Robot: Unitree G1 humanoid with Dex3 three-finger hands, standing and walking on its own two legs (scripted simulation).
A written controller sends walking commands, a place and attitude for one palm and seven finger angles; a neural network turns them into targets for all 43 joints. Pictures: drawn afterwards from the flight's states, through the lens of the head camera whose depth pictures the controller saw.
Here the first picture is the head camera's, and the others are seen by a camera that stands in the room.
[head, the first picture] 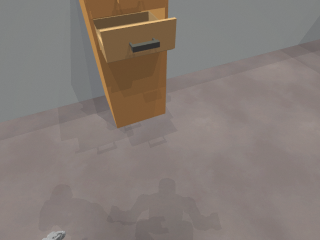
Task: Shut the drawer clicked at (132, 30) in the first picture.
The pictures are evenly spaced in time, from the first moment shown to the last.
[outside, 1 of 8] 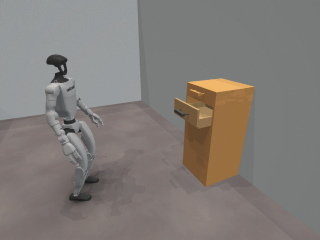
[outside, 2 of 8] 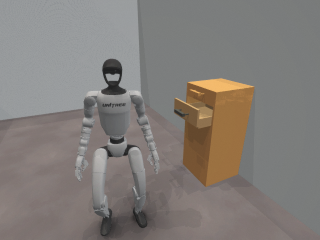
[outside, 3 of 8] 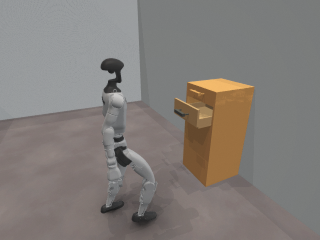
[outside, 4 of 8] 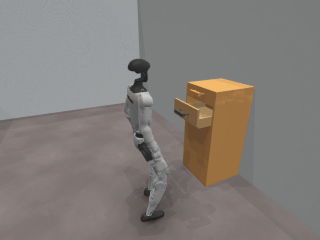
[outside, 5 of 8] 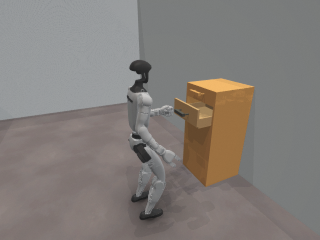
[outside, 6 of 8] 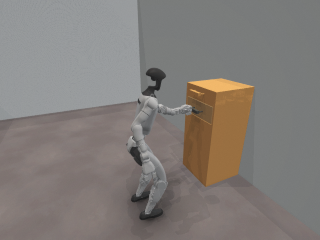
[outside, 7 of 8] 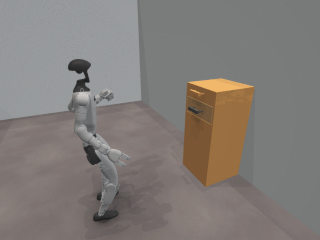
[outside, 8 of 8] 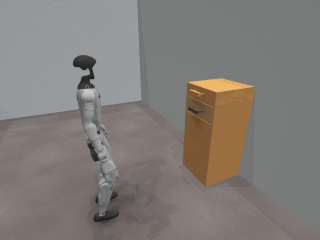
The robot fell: no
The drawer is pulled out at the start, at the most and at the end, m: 0.16 0.16 0.00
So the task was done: yes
